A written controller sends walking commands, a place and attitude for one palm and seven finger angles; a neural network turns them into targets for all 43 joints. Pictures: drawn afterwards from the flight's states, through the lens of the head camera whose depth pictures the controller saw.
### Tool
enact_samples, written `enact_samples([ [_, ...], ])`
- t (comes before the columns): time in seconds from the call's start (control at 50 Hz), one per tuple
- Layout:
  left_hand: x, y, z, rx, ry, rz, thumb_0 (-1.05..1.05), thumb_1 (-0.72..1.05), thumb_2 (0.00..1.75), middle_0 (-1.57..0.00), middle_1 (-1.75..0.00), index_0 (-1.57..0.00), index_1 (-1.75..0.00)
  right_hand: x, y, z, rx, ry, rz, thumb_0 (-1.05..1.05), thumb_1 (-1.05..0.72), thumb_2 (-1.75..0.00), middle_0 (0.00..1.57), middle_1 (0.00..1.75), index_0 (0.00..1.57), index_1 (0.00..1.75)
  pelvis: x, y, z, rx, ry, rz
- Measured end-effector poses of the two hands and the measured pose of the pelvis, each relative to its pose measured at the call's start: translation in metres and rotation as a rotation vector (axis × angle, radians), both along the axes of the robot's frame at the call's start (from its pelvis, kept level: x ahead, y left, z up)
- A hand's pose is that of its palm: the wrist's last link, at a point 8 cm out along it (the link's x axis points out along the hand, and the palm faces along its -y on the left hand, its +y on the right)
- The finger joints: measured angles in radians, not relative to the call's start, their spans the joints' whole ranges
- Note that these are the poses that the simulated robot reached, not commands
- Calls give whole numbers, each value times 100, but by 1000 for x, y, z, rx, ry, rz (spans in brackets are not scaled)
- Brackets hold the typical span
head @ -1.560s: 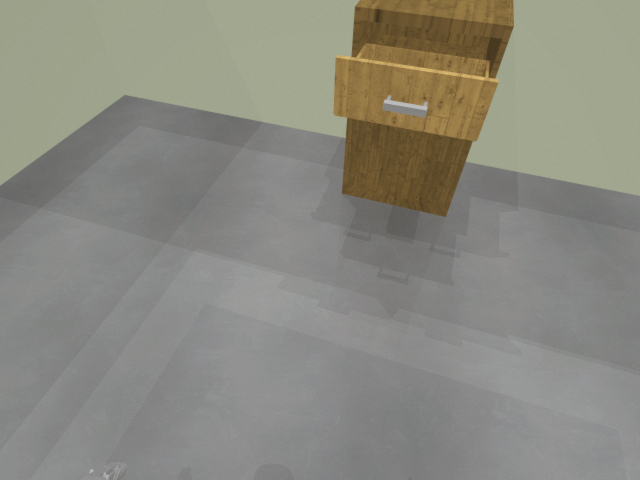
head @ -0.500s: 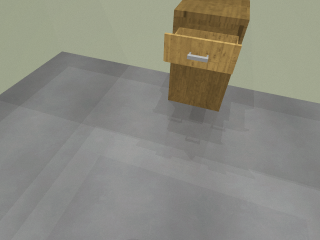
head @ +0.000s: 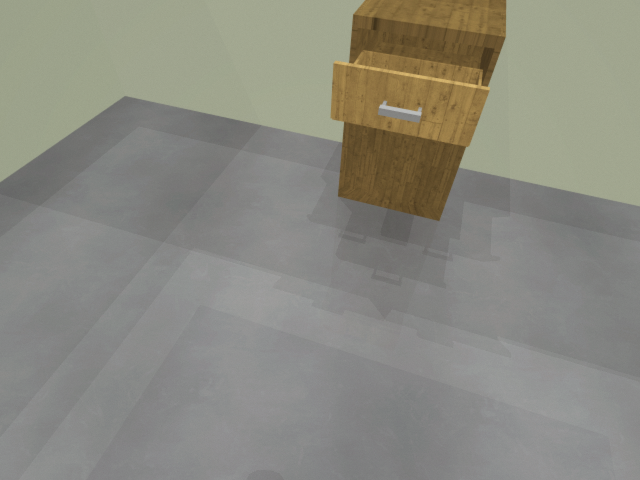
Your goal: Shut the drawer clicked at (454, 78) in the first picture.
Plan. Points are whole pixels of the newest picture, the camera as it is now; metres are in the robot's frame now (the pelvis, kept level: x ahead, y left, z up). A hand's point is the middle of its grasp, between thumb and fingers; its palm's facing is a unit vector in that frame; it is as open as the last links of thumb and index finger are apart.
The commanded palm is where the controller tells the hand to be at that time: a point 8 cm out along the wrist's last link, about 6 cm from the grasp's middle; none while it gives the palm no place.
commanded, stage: walk to a spot facing it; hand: left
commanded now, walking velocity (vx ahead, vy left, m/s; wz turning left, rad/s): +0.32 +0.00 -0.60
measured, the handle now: (400, 110) +1.12 -0.17 -0.10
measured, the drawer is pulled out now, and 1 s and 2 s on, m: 0.30 0.30 0.30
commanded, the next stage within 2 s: turn to face it in 1.22 s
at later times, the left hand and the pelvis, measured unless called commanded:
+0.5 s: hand out of the picture +0.08 +0.13 -0.17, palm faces -0.11 -0.98 -0.18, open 7.3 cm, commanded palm none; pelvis +0.10 -0.04 +0.00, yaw -11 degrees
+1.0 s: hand (274, 308) +0.45 +0.12 -0.17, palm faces -0.36 -0.91 -0.21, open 7.3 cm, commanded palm none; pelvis +0.32 -0.05 -0.01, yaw -26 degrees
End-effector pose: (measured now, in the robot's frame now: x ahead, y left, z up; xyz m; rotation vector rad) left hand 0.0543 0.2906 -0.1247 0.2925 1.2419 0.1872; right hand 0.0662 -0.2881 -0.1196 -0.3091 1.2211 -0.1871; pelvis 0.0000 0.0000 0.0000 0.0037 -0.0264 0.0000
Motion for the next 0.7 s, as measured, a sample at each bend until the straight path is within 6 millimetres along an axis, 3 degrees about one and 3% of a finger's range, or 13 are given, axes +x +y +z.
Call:
enact_samples([
  [0.12,-4,-9,-9,-24,36,0,0,90,90,-20,-30,-20,-30,-3,11,-8,24,-3,-28,1,-91,-89,20,30,20,30,9,1,-4,2,6,-39],
  [0.22,-7,-32,-20,-70,113,-22,0,91,90,-20,-30,-20,-30,-22,20,-23,79,10,-114,1,-91,-89,20,30,20,30,26,-6,-11,16,14,-103],
  [0.32,15,-67,-27,-97,128,-62,0,91,90,-20,-30,-20,-30,-49,16,-45,127,88,-207,1,-91,-89,20,30,20,30,47,-26,-22,18,11,-151],
  [0.38,25,-85,-28,-105,90,-36,0,91,90,-20,-30,-20,-30,-51,11,-48,142,165,-220,1,-91,-89,20,30,20,30,61,-35,-23,3,10,-150],
  [0.44,26,-99,-21,-115,124,-30,0,91,90,-20,-30,-21,-30,-27,7,-39,148,148,-231,1,-91,-89,20,30,20,30,79,-41,-13,7,18,-170],
  [0.54,38,-113,-13,-135,223,-55,0,90,90,-21,-30,-21,-30,41,2,-23,158,12,-260,1,-91,-89,20,30,20,30,113,-45,-2,17,39,-211],
  [0.62,63,-112,-13,-138,264,-66,0,90,90,-21,-30,-21,-30,104,3,-17,163,-79,-255,1,-91,-89,20,30,20,30,146,-43,-2,13,45,-245],
  [0.7,102,-101,-22,-133,279,-63,0,90,90,-21,-30,-21,-30,172,8,-16,158,-147,-229,1,-91,-89,19,30,20,30,188,-38,-9,4,41,-269],
])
